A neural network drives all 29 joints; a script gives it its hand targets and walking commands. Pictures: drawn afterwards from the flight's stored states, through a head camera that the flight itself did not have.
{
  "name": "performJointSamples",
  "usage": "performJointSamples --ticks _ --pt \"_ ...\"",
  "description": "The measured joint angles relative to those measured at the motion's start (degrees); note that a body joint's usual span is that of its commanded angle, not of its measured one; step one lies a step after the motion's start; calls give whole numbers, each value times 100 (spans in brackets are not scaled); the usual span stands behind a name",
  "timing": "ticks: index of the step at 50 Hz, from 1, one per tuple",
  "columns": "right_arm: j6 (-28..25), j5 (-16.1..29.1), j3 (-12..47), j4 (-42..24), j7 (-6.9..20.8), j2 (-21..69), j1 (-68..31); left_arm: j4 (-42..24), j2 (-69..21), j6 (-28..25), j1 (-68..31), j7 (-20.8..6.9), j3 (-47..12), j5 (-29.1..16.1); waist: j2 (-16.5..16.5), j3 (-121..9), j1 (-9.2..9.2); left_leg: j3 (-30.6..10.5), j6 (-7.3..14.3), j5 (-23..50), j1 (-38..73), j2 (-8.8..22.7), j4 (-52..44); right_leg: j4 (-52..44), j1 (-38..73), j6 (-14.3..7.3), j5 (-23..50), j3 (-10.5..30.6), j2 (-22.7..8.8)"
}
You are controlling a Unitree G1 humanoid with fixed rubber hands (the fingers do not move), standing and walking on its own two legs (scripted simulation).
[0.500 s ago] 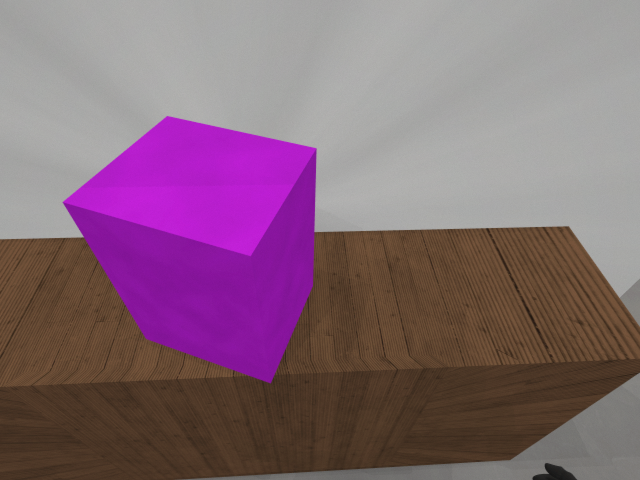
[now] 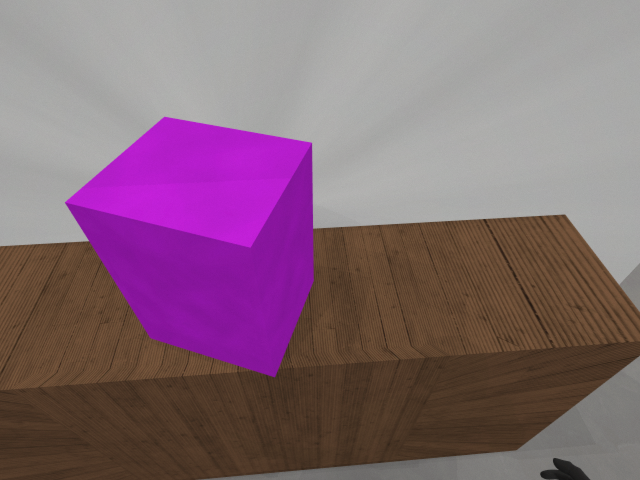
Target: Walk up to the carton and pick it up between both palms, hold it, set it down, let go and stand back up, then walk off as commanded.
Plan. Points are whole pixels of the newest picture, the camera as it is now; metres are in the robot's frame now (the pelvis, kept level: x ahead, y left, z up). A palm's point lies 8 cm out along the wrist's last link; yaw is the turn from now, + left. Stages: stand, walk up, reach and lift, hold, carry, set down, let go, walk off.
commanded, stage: walk up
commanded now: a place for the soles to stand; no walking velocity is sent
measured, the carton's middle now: (221, 251) +0.44 +0.14 +0.04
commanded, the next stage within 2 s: none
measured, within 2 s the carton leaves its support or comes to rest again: neither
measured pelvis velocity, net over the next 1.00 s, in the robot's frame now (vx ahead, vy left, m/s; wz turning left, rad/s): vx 0.04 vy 0.30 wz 0.09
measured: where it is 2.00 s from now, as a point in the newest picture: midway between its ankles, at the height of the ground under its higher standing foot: outside the picture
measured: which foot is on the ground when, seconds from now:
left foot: up 0.00-0.24, down 0.26-0.56, up 0.58-0.72, down 0.74-1.00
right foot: down 0.00-0.26, up 0.28-0.54, down 0.56-0.72, up 0.74-1.00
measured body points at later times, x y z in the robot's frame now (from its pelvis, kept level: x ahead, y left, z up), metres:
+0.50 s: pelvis +0.00 +0.18 -0.01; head +0.05 +0.19 +0.44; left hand +0.08 +0.49 -0.11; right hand +0.09 -0.14 -0.10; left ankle -0.04 +0.15 -0.71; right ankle +0.04 -0.01 -0.67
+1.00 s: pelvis +0.04 +0.30 -0.04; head +0.08 +0.41 +0.40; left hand +0.11 +0.63 -0.20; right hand +0.12 -0.01 -0.06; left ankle +0.00 +0.42 -0.72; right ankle +0.09 +0.10 -0.65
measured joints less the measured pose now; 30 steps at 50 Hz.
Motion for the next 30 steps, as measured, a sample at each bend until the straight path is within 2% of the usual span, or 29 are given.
performJointSamples --ticks 3,6,9,11,13,15,17,20,25,26,27,28,29,30 --pt "162 0 -232 -187 57 -60 -26 -1 31 -29 1 222 -3 68 315 128 -3 -87 0 -25 -116 6 832 24 3 75 -4 -2 0" --pt "227 0 -366 -287 115 -77 -21 -2 95 -78 -1 274 29 135 592 227 -5 -118 0 -28 -118 39 1289 70 -26 111 -43 -4 -13" --pt "256 0 -401 -350 158 -78 -11 -2 164 -157 -1 323 76 190 759 288 -7 -134 -1 -107 -125 86 1224 153 -125 131 -101 -6 -95" --pt "256 0 -399 -395 183 -79 -4 -2 224 -190 -2 343 103 220 795 315 -9 -138 -1 -187 -128 141 830 245 -233 132 -153 -2 -195" --pt "230 0 -402 -445 192 -72 29 0 290 -194 -12 348 110 224 730 321 -21 -122 72 -568 -101 6 421 419 -404 132 -237 28 -379" --pt "125 0 -349 -455 193 -46 158 11 311 -195 -24 362 110 164 559 367 -27 -42 417 -508 -94 -278 397 957 -577 120 -600 281 -483" --pt "86 0 -309 -464 193 -30 332 11 195 -195 -23 449 109 125 529 354 -28 -5 625 -405 -26 -412 284 1747 -834 121 -1063 294 -427" --pt "87 0 -278 -467 134 112 532 11 78 -193 -21 470 108 93 336 350 -58 68 638 -221 192 -652 -159 2364 -1103 121 -1084 272 -395" --pt "86 0 -258 -521 5 282 716 70 -99 -146 -18 470 84 70 -30 309 -136 143 599 105 571 -1154 -948 2213 -1102 121 -1063 67 -394" --pt "103 0 -281 -538 -15 283 703 107 -161 -136 -14 469 71 70 -59 304 -132 167 407 152 632 -1237 -1085 1838 -1001 121 -1068 -59 -394" --pt "147 0 -334 -552 -30 285 661 128 -223 -136 10 469 48 70 -64 313 -125 187 -92 180 663 -1290 -1138 1103 -769 122 -1035 -271 -394" --pt "236 -1 -417 -593 -60 284 570 127 -256 -152 35 468 31 70 -54 460 -116 197 -936 270 631 -1301 -865 99 -325 40 -725 -567 -408" --pt "300 -1 -495 -635 -108 278 450 136 -240 -182 39 470 46 70 -58 666 -102 192 -1512 505 330 -1296 265 -313 -81 -100 295 -592 -468" --pt "336 -1 -536 -646 -142 260 302 142 -224 -184 66 491 98 70 -23 838 -72 53 -1613 187 -37 -1257 1736 -215 5 -130 569 -622 -506"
